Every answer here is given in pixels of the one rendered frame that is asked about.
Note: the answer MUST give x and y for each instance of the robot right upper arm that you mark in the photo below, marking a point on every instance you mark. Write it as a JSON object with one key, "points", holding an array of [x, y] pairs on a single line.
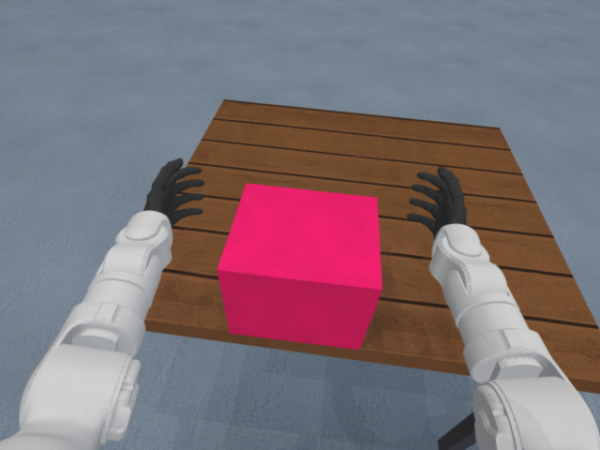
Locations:
{"points": [[543, 413]]}

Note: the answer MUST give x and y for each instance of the left robot hand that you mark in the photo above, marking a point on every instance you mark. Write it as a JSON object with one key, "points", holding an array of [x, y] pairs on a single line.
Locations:
{"points": [[164, 189]]}

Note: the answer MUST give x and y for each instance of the carton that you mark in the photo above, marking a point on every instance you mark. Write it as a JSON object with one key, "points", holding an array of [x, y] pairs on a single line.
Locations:
{"points": [[302, 265]]}

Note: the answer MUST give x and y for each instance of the robot left forearm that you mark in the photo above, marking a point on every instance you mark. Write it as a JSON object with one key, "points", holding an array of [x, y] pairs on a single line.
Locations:
{"points": [[111, 316]]}

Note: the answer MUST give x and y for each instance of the right robot hand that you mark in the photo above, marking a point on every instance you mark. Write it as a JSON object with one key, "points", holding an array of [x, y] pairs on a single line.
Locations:
{"points": [[450, 200]]}

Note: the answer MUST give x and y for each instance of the table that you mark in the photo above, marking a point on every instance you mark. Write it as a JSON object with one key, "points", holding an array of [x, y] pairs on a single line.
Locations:
{"points": [[378, 156]]}

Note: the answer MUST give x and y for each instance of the robot right forearm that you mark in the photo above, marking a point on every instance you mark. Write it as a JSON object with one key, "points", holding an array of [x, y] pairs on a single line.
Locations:
{"points": [[498, 342]]}

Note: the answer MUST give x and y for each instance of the robot left upper arm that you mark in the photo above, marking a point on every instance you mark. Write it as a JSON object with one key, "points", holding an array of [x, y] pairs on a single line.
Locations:
{"points": [[83, 398]]}

